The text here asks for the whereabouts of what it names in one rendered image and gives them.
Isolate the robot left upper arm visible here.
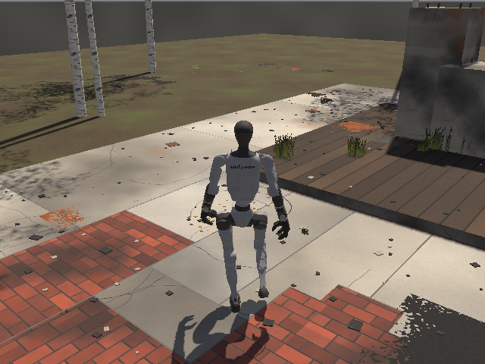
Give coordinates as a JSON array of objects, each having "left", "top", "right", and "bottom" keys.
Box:
[{"left": 207, "top": 153, "right": 227, "bottom": 195}]

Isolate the robot left thigh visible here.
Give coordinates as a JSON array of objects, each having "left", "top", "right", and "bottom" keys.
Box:
[{"left": 216, "top": 211, "right": 237, "bottom": 265}]

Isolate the robot right upper arm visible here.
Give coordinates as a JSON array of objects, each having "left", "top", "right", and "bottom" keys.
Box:
[{"left": 259, "top": 153, "right": 280, "bottom": 197}]

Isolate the robot left forearm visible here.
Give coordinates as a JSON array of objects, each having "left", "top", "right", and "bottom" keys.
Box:
[{"left": 202, "top": 184, "right": 215, "bottom": 212}]

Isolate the left robot shin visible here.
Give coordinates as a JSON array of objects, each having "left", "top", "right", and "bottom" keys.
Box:
[{"left": 224, "top": 252, "right": 238, "bottom": 302}]

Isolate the robot right forearm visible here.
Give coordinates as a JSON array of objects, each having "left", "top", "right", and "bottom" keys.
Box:
[{"left": 272, "top": 185, "right": 288, "bottom": 221}]

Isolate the robot right hand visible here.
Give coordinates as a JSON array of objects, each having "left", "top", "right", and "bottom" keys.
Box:
[{"left": 272, "top": 219, "right": 290, "bottom": 240}]

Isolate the robot left hand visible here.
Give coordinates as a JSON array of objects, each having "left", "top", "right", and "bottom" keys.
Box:
[{"left": 200, "top": 209, "right": 217, "bottom": 225}]

